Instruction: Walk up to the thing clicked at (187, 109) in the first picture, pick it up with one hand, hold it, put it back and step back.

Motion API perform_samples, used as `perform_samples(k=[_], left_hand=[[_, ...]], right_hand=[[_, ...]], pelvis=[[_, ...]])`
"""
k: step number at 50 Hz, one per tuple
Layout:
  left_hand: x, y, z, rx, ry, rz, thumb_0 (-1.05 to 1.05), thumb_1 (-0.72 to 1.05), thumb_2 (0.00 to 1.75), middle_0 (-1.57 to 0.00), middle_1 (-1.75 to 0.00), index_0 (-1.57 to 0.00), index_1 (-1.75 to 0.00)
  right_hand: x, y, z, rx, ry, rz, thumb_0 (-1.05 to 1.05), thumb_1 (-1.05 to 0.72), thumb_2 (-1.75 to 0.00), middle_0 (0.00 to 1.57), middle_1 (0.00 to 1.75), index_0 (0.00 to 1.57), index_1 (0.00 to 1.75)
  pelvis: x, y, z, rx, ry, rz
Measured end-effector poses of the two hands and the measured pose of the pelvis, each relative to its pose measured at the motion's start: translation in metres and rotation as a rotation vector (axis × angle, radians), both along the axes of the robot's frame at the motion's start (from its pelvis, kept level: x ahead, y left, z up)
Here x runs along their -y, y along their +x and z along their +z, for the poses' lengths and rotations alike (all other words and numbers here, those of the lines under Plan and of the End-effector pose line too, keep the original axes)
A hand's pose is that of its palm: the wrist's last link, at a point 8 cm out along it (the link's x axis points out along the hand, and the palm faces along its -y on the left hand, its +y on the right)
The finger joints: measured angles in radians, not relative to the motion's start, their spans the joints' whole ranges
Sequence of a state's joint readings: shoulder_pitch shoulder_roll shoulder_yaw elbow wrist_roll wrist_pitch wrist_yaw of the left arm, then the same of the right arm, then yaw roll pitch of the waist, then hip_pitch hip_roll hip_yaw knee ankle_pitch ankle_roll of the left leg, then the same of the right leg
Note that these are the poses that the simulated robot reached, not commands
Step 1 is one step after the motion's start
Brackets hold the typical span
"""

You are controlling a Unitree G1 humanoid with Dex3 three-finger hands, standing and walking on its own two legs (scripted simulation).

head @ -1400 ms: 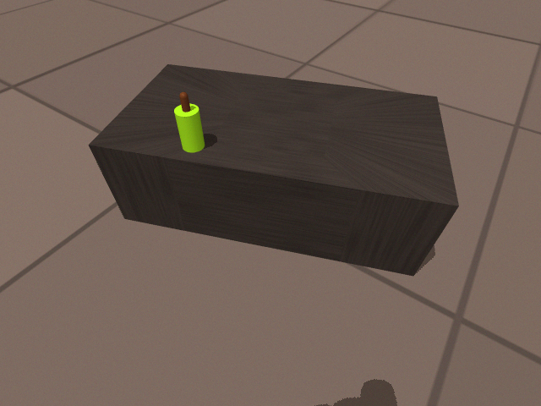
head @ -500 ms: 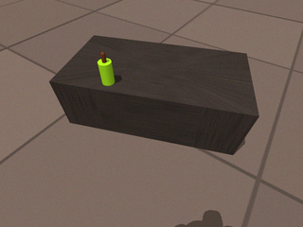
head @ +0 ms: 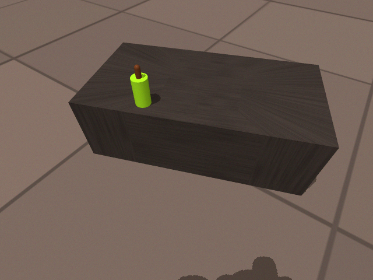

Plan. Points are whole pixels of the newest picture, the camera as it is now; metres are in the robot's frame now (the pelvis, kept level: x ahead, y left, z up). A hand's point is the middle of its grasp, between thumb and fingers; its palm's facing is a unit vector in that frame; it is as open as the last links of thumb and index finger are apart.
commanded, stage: walk up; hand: left
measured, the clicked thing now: (140, 85) +1.05 +0.31 -0.21
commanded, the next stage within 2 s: none
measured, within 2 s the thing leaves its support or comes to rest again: neither
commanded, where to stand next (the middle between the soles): +0.61 +0.17 m, yaw -10 degrees
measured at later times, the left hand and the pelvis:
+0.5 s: hand (77, 222) +0.29 +0.32 -0.12, palm faces -0.09 -0.88 -0.47, open 7.4 cm; pelvis +0.18 +0.05 -0.02, yaw -5 degrees
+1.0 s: hand (68, 174) +0.46 +0.42 -0.15, palm faces -0.17 -0.89 -0.42, open 7.4 cm; pelvis +0.37 +0.14 -0.01, yaw -8 degrees
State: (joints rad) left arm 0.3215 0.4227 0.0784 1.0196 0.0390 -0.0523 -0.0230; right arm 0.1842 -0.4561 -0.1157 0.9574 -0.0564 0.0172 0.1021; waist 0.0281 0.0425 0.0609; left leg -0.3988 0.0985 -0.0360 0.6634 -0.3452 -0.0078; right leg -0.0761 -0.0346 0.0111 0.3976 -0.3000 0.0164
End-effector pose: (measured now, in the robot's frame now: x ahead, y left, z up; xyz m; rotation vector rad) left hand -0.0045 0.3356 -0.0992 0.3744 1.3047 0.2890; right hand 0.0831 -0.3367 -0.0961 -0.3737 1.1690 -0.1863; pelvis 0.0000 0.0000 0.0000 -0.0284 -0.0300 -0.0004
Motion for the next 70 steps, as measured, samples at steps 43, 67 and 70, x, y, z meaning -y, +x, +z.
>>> perform_samples(k=[43,67,70], left_hand=[[-0.131,0.379,-0.024,0.059,0.03,-0.184,0.01,0.9,0.9,-0.21,-0.3,-0.2,-0.3],[-0.154,0.568,0.019,0.199,0.077,-0.25,0.0,0.9,0.9,-0.21,-0.3,-0.21,-0.3],[-0.175,0.574,0.018,0.161,0.083,-0.244,0.0,0.89,0.9,-0.21,-0.3,-0.21,-0.3]], right_hand=[[-0.122,0.296,-0.005,0.144,-0.034,-0.07,0.0,-0.91,-0.9,0.2,0.3,0.2,0.3],[-0.18,0.412,-0.04,0.012,0.079,-0.102,0.0,-0.91,-0.9,0.2,0.3,0.21,0.3],[-0.189,0.44,-0.033,0.036,0.058,-0.103,0.0,-0.91,-0.9,0.2,0.3,0.2,0.3]], pelvis=[[-0.129,0.322,-0.028,0.008,0.014,-0.112],[-0.166,0.474,-0.018,0.017,0.011,-0.136],[-0.18,0.492,-0.017,0.012,0.018,-0.147]])
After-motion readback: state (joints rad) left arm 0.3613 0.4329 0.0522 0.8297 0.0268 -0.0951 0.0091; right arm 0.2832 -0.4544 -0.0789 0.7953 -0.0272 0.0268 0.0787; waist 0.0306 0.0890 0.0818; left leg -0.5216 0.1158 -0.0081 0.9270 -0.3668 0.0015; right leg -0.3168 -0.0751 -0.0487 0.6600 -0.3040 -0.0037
